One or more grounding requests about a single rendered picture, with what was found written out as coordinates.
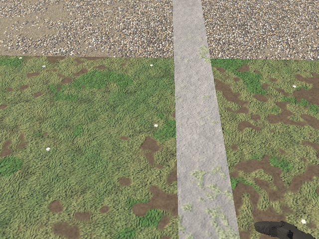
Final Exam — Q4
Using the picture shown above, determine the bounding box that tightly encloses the robot right hand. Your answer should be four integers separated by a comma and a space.
254, 220, 316, 239

